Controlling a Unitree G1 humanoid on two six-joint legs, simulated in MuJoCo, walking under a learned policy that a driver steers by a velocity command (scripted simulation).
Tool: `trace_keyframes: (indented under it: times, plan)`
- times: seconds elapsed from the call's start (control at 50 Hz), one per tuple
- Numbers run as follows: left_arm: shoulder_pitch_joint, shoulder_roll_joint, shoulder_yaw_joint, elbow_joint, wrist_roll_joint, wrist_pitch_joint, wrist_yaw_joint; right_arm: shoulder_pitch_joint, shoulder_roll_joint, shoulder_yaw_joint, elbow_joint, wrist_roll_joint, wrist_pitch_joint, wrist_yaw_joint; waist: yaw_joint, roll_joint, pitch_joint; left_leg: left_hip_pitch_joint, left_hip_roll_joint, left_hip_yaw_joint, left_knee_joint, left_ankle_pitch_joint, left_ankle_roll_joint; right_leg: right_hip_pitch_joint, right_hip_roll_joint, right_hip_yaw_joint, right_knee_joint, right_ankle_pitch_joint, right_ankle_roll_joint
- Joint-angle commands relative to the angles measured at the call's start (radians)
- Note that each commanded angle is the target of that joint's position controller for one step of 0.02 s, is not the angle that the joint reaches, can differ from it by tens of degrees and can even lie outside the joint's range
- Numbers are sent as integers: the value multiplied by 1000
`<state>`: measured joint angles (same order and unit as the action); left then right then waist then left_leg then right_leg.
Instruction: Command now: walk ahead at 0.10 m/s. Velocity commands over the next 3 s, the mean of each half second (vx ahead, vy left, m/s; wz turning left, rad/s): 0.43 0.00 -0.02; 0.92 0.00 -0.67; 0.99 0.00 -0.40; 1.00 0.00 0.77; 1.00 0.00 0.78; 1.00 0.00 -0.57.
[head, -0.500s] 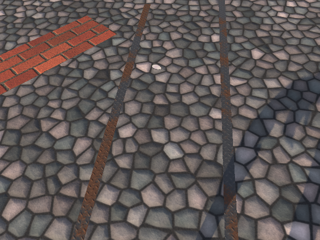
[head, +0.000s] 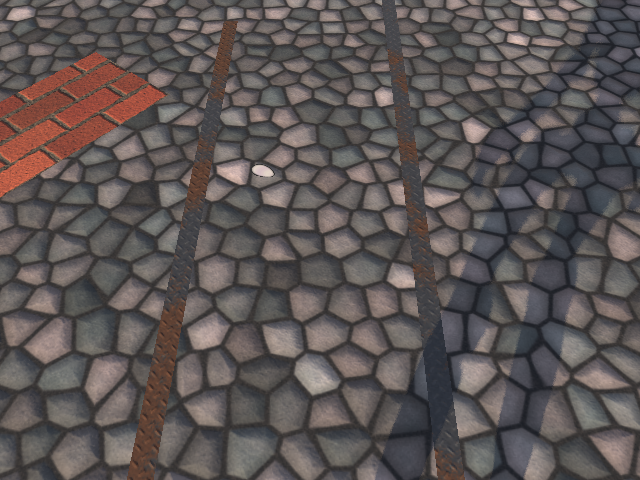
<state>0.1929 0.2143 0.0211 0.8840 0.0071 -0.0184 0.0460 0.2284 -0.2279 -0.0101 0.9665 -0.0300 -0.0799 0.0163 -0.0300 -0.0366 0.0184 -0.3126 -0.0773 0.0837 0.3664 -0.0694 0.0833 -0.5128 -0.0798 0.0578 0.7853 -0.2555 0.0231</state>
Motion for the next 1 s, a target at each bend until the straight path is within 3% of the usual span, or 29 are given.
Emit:
trace_keyframes:
  times: [0.02, 0.06, 0.08, 0.1, 0.12, 0.14, 0.18, 0.2, 0.26, 0.36, 0.42, 0.44, 0.46, 0.48, 0.5, 0.52, 0.54, 0.58, 0.68, 0.76, 0.82, 0.86, 0.88, 0.9, 0.92, 0.94, 0.96, 0.98, 1.0]
  plan:
    - [141, 74, 22, 10, 5, 22, 1, -83, -136, -26, -63, 19, 9, -20, 70, 123, -69, -165, 270, -201, -174, -257, 143, 302, 15, -31, -122, 62, -16]
    - [136, 72, 27, 20, 16, 19, 1, -63, -90, -11, -51, 29, 21, -27, 73, 93, -27, -175, 227, -209, -135, -415, 80, 346, 24, -44, -253, 51, -46]
    - [138, 88, 28, 17, 22, 15, 3, -28, -69, -3, -39, 29, 24, -28, 61, 46, 2, -173, 189, -196, -84, -450, 32, 343, -29, 17, -348, 82, -70]
    - [104, 166, 44, 17, 11, 13, 8, 54, -78, -10, -28, 26, 25, -30, -18, -79, 37, -163, 101, -123, -23, -401, -7, 279, -69, 73, -386, 25, -108]
    - [86, 129, 41, 37, 7, 6, 2, 56, -69, -11, -17, 23, 34, -39, -22, -162, 35, -31, 68, -54, 26, -294, -30, 136, -54, 84, -461, -197, -118]
    - [114, 143, 55, 42, -2, 0, -1, 34, -109, -23, -14, 28, 40, -47, 14, -174, 25, -17, 30, -7, 136, -370, -35, 116, -45, 116, -527, -431, -128]
    - [149, 214, 85, 45, -19, -24, -3, -20, -118, -37, -38, 47, 32, -42, 49, -259, 29, -162, 23, -5, 412, -391, -14, 190, -208, 363, -670, -607, -210]
    - [160, 199, 86, 46, -26, -46, -2, -40, -128, -45, -49, 54, 21, -31, 54, -228, 32, -267, 84, -73, 523, -386, 7, 247, -281, 455, -698, -569, -249]
    - [141, 138, 75, 38, -39, -82, -9, -76, -85, -49, -54, 59, -15, -14, 43, -92, -13, -405, 152, -112, 515, -298, 26, 411, -253, 373, -665, -388, -208]
    - [116, 193, 95, 27, -50, -74, -17, -68, -43, -40, -36, 58, -27, -13, 21, -128, -26, -54, 80, 20, 228, -236, -34, 219, -136, 136, -635, -264, -182]
    - [74, 151, 83, 5, -49, -69, -24, 105, -59, -48, 25, 63, -22, -21, -59, -66, -27, 211, 52, 63, 133, -192, -34, 28, -100, 87, -470, -318, -163]
    - [17, 93, 64, -24, -31, -73, -31, 244, -92, -63, 68, 69, -24, -24, -121, 23, -53, 390, 120, -42, 100, -236, -11, -119, -62, 44, -267, -241, -132]
    - [-56, -22, 32, -69, -11, -86, -45, 380, -185, -82, 81, 51, -28, -30, -173, 289, -69, 527, 350, -373, -11, -432, 34, -353, 27, -57, 185, -169, -81]
    - [-26, -43, 23, -109, -55, -115, -48, 393, -246, -91, 60, 34, -42, -20, -141, 359, -87, 592, 519, -766, -143, -746, 167, -607, 94, 63, 412, -166, -112]
    - [-82, 21, 27, -132, -79, -127, -50, 328, -197, -75, 54, 32, -58, -12, -117, 239, -10, 555, 552, -798, -172, -837, 178, -769, 33, 139, 550, -89, -141]
    - [-100, 54, 29, -141, -71, -126, -51, 260, -139, -56, 30, 32, -68, -1, -90, 163, 23, 519, 516, -676, -145, -703, 131, -799, 13, 154, 579, 15, -157]
    - [-57, 46, 28, -122, -51, -117, -50, 197, -115, -45, 16, 31, -65, 8, -47, 121, 6, 451, 456, -530, -139, -569, 91, -721, -15, 151, 568, 89, -151]
    - [0, 60, 40, -103, -45, -89, -58, 137, -67, -27, 9, 17, -57, 13, 3, 146, 30, 303, 374, -303, -170, -356, 21, -578, -37, 132, 511, 197, -133]
    - [-125, 43, 42, -161, -52, -53, -76, 192, -68, -17, 40, -4, -59, -22, -16, 97, 131, 169, 287, 20, -281, -21, -44, -454, 13, 11, 313, 394, -112]
    - [-227, 20, 35, -216, -53, -62, -113, 257, -99, -15, 40, 3, -53, -48, -34, 71, 153, 291, 291, 141, -278, 197, -97, -384, 31, -96, 102, 449, -153]
    - [-281, 40, 43, -269, -49, -69, -144, 266, -179, -30, 10, 9, -34, -72, 4, 128, 109, 385, 312, 208, -133, 864, -126, -196, 114, -246, -13, 342, -196]
    - [-177, 93, 63, -264, -60, -55, -151, 249, -245, -53, -16, 13, -9, -97, 101, 215, 37, 441, 358, 212, 78, 1273, -107, -41, 168, -294, 2, 213, -214]
    - [2, 155, 90, -225, -61, -40, -145, 191, -265, -65, -44, 10, 1, -98, 202, 247, -35, 396, 378, 192, 285, 1386, -84, 150, 175, -273, 14, 132, -243]
    - [273, 255, 134, -151, -55, -30, -128, 118, -271, -72, -83, 10, 0, -84, 319, 227, -146, 255, 348, 162, 591, 1291, -59, 484, 168, -188, -93, 131, -289]
    - [364, 256, 138, -100, -54, -16, -98, 61, -180, -55, -108, 12, -25, -59, 321, 43, -114, -57, 192, 137, 1004, 315, -59, 705, 95, -14, -157, 89, -314]
    - [272, 275, 121, -129, -20, -24, -97, 156, 7, -4, -180, 14, -85, -27, 109, -274, -148, -459, 47, -51, 1327, -508, -51, 895, -47, 421, -173, 23, -437]
    - [278, 193, 99, -147, 0, -42, -95, 79, -39, -6, -273, 63, -140, -9, 136, -227, -267, -637, 35, -236, 1367, -439, -1, 941, -152, 772, -448, -373, -525]
    - [307, 145, 89, -135, 2, -63, -96, -44, -110, -22, -310, 88, -159, -7, 148, -56, -150, -661, 75, -237, 1290, -352, 24, 817, -152, 779, -562, -380, -461]
    - [227, 127, 77, -144, -10, -74, -103, -40, -110, -28, -315, 76, -151, -10, 67, 134, -59, -609, 117, -233, 1183, -273, 19, 622, -133, 694, -574, -320, -414]
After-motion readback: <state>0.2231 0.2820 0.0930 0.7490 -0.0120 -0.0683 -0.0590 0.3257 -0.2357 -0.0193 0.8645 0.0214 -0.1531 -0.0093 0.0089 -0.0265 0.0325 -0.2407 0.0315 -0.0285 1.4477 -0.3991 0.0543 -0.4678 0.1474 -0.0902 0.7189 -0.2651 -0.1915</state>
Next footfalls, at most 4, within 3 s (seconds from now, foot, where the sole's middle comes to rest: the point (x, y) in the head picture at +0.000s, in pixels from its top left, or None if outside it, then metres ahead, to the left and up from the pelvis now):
0.08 right None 0.11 -0.14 -0.77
0.46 left None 0.13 0.15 -0.77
0.92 right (366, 459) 0.54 -0.08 -0.77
1.34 left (360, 292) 0.96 -0.10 -0.77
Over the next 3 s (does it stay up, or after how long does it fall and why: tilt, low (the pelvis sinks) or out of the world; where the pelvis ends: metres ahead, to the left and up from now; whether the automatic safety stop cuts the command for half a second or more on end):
stays up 2.15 -0.31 0.00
